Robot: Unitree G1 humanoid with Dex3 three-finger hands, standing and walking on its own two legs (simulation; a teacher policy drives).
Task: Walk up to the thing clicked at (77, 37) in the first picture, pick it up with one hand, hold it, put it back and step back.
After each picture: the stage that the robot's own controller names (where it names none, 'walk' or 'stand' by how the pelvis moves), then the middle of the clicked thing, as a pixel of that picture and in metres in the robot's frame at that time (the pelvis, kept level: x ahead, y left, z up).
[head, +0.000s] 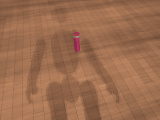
stand; (76, 42) +1.44 +0.06 -0.65
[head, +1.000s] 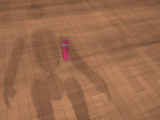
walk; (65, 50) +1.30 +0.11 -0.65
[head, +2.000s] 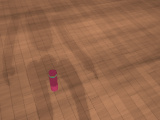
walk; (53, 80) +0.82 +0.20 -0.65
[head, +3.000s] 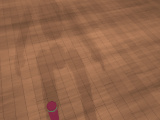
walk; (53, 112) +0.51 +0.20 -0.65
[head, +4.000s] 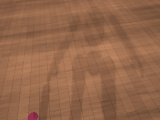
walk; out of the picture +0.46 +0.41 -0.63
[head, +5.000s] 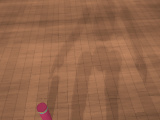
stand; (45, 114) +0.51 +0.30 -0.62
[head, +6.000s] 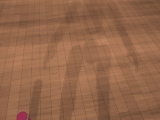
stand; out of the picture +0.43 +0.40 -0.64
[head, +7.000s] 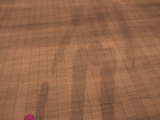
stand; out of the picture +0.42 +0.37 -0.64
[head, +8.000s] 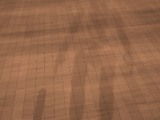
stand; out of the picture +0.42 +0.39 -0.66
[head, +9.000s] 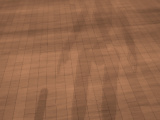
stand; out of the picture +0.41 +0.40 -0.66
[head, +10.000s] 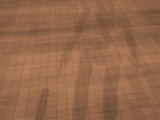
stand; out of the picture +0.41 +0.39 -0.66
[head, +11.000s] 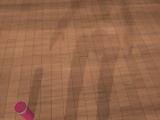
go down; (25, 112) +0.43 +0.39 -0.63
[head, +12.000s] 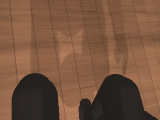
go down; out of the picture +0.48 +0.44 -0.22
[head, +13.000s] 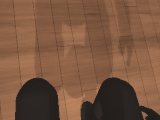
approach; out of the picture +0.47 +0.44 -0.25
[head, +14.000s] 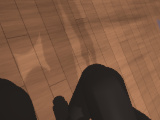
close in; out of the picture +0.43 +0.49 -0.16
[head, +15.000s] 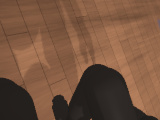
lift; out of the picture +0.43 +0.46 -0.16
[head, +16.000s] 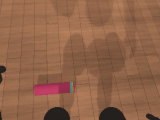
lift; (55, 88) +0.45 +0.17 -0.50
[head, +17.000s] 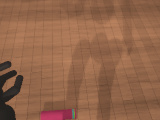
close; (58, 115) +0.40 +0.15 -0.66
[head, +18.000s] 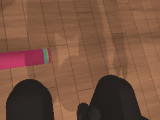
lift; (20, 59) +0.44 +0.21 -0.31
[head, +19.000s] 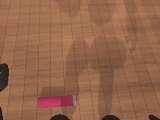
stand; (58, 101) +0.40 +0.16 -0.55
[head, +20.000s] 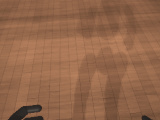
stand; out of the picture +0.38 +0.14 -0.67
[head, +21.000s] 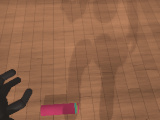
close; (60, 109) +0.37 +0.15 -0.59
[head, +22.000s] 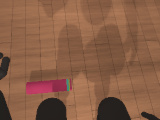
approach; (49, 86) +0.40 +0.17 -0.45
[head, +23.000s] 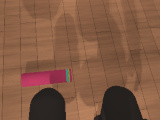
hold; (47, 77) +0.43 +0.18 -0.35
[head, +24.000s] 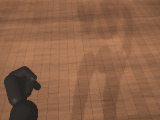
hold; out of the picture +0.36 +0.15 -0.69
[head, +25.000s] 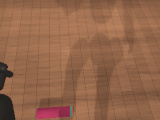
crouch; (55, 112) +0.37 +0.16 -0.61
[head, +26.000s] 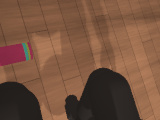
lower; out of the picture +0.42 +0.22 -0.28
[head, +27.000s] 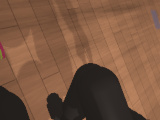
lower; out of the picture +0.41 +0.25 -0.26
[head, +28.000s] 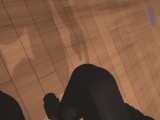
lower; out of the picture +0.41 +0.25 -0.26
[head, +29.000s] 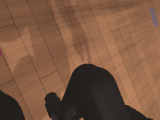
loosen; out of the picture +0.41 +0.25 -0.27
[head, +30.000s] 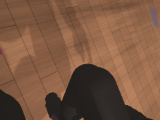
open; out of the picture +0.42 +0.25 -0.27
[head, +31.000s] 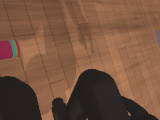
rise; out of the picture +0.43 +0.24 -0.29
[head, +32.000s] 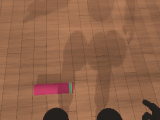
walk; (54, 88) +0.44 +0.17 -0.53
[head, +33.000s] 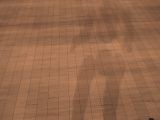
stand; out of the picture +0.39 +0.14 -0.69
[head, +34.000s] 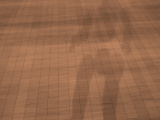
stand; out of the picture +0.40 +0.14 -0.69
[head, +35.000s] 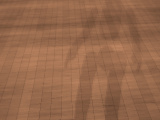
stand; out of the picture +0.41 +0.14 -0.72
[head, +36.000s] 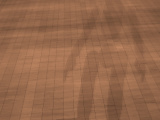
stand; out of the picture +0.43 +0.14 -0.75
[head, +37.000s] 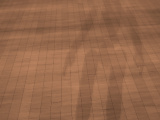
stand; out of the picture +0.40 +0.15 -0.75
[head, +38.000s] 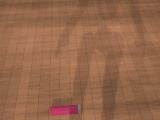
walk; (66, 110) +0.46 +0.14 -0.74
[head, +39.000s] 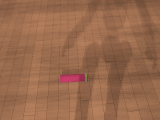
walk; (74, 78) +0.75 +0.10 -0.72
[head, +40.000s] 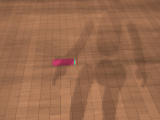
stand; (64, 62) +1.09 +0.15 -0.73
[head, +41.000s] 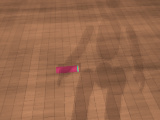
stand; (67, 69) +1.07 +0.14 -0.74
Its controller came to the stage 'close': yes
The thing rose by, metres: 0.01
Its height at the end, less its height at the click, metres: -0.09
